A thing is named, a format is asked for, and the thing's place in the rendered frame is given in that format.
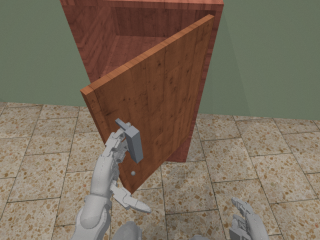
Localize robot left thigh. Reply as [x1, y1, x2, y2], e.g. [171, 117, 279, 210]
[112, 224, 142, 240]

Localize robot left hand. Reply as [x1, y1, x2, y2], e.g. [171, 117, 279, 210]
[90, 122, 152, 214]

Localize robot left forearm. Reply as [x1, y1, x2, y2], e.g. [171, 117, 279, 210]
[70, 194, 112, 240]

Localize handle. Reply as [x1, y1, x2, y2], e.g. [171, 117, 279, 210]
[115, 118, 144, 163]

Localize cupboard door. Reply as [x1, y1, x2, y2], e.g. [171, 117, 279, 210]
[80, 14, 215, 194]

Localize robot right hand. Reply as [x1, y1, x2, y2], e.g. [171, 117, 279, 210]
[229, 197, 270, 240]

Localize robot left shin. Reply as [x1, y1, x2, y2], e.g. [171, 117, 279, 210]
[126, 220, 136, 224]

